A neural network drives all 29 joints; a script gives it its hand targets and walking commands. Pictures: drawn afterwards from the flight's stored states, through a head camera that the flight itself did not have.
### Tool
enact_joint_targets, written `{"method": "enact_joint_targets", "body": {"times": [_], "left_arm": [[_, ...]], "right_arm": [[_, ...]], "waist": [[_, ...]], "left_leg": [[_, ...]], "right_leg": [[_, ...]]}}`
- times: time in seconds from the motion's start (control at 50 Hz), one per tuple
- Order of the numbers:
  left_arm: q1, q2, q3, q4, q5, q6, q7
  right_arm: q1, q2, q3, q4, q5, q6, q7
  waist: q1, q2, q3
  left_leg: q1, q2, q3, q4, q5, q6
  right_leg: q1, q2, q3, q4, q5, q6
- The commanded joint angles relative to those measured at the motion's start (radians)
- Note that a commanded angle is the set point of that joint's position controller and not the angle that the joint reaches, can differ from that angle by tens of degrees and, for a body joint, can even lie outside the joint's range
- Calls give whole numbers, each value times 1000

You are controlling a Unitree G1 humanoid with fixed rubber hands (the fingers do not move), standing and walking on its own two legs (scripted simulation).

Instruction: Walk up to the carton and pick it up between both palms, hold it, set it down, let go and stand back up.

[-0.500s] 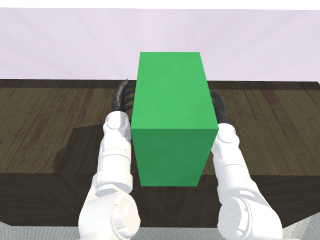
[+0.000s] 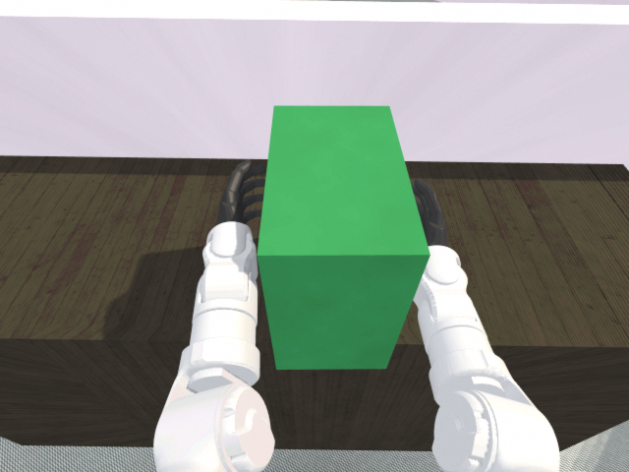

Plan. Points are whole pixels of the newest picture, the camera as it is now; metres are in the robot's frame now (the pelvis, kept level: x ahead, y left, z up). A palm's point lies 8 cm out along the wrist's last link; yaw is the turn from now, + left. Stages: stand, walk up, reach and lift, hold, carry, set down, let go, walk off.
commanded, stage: reach and lift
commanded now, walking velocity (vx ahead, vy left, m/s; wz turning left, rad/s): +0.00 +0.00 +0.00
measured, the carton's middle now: (331, 240) +0.43 -0.01 +0.06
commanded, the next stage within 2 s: none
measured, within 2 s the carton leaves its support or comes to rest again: leaves its support in 0.40 s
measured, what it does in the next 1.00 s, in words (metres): stands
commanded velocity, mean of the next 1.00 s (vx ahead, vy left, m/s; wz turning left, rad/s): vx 0.00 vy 0.00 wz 0.00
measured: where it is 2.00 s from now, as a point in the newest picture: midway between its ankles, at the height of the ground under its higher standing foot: outside the picture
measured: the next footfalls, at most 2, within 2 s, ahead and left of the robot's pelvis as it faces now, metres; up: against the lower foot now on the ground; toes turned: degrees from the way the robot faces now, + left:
none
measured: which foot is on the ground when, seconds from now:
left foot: down 0.00-1.00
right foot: down 0.00-1.00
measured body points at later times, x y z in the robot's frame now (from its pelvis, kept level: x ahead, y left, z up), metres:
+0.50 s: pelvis -0.03 +0.00 +0.00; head -0.04 +0.02 +0.45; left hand +0.39 +0.12 +0.14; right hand +0.37 -0.13 +0.11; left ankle -0.05 +0.11 -0.75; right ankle +0.02 -0.12 -0.75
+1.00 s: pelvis -0.04 -0.01 +0.00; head -0.06 +0.01 +0.45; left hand +0.37 +0.12 +0.18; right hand +0.36 -0.14 +0.15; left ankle -0.05 +0.10 -0.75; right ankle +0.02 -0.12 -0.75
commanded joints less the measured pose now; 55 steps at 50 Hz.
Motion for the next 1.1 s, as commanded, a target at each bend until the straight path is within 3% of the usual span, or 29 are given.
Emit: {"method": "enact_joint_targets", "body": {"times": [0.0,0.34,0.56,0.6,0.66,0.86,1.0,1.08], "left_arm": [[-312,-384,-236,65,-27,18,-97],[-444,-478,-380,6,-103,31,-82],[-465,-432,-297,70,-80,177,-116],[-480,-420,-286,64,-87,196,-118],[-524,-417,-293,33,-99,207,-115],[-462,-404,-308,-66,-97,273,-137],[-441,-408,-411,-254,-129,355,-150],[-447,-410,-454,-315,-134,414,-158]], "right_arm": [[-490,383,312,3,-5,-40,114],[-672,368,403,-50,79,-90,78],[-749,344,356,-34,119,16,68],[-769,342,353,-57,134,29,68],[-792,343,354,-79,139,39,65],[-770,359,441,-156,198,75,38],[-772,376,605,-295,327,115,0],[-783,366,653,-346,379,150,-24]], "waist": [[15,10,-389],[-28,34,-491],[-21,15,-274],[-17,17,-273],[-36,19,-305],[-41,-15,-327],[-62,0,-375],[-75,15,-342]], "left_leg": [[-60,-10,34,4,484,-33],[7,-2,3,40,492,-61],[-79,-14,17,-73,118,-8],[-94,-19,20,-86,90,0],[-76,-21,14,-85,89,-2],[-5,-39,23,-54,209,-4],[39,-58,5,0,353,-12],[35,-59,-4,-3,343,-12]], "right_leg": [[352,11,-19,87,417,20],[348,19,-28,73,365,2],[332,0,-22,17,16,3],[332,-1,-21,16,-11,7],[328,2,-25,18,-24,7],[390,8,-24,24,106,26],[459,16,-24,60,297,40],[460,18,-29,55,274,40]]}}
